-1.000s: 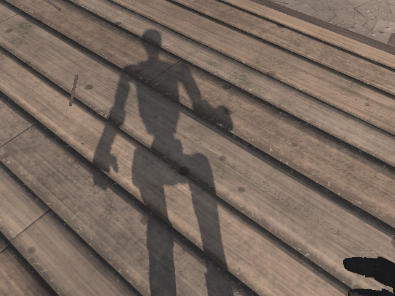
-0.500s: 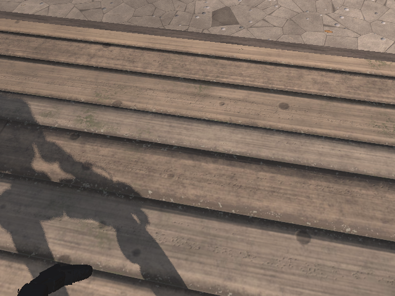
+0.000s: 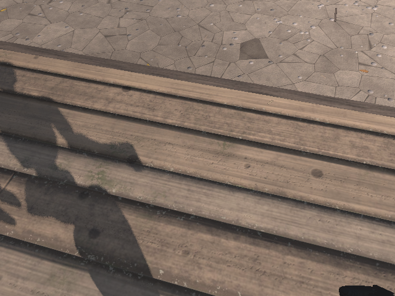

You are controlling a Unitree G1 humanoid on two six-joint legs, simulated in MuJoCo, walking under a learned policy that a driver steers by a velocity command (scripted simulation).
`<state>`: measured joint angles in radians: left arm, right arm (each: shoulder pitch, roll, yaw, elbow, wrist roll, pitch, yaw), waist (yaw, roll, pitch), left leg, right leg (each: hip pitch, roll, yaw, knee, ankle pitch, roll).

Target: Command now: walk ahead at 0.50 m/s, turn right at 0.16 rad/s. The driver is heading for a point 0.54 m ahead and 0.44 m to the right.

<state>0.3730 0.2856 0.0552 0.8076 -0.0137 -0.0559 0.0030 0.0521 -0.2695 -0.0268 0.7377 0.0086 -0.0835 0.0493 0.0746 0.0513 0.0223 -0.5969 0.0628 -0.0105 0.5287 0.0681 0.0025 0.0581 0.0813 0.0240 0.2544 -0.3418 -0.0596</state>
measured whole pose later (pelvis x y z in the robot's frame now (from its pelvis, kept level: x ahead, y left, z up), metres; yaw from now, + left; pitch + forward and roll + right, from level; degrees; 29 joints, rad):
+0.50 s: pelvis +0.28 +0.01 +0.00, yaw -14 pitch +1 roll +3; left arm 0.13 0.26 0.06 0.72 -0.02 -0.02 -0.03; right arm 0.29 -0.28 -0.07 0.88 0.01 -0.07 0.00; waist -0.07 -0.02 0.04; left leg 0.08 -0.02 0.25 0.21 -0.31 0.00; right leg -0.64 -0.10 0.00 0.66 0.01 -0.03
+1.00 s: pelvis +0.56 -0.10 +0.01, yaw -30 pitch +2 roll +0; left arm 0.36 0.29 0.08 0.74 -0.02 -0.04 0.02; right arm 0.00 -0.29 -0.04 0.71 0.00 -0.10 0.02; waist 0.09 0.05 0.03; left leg -0.58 0.03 -0.10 0.52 0.04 -0.06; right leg -0.09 0.11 0.18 0.39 -0.32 -0.08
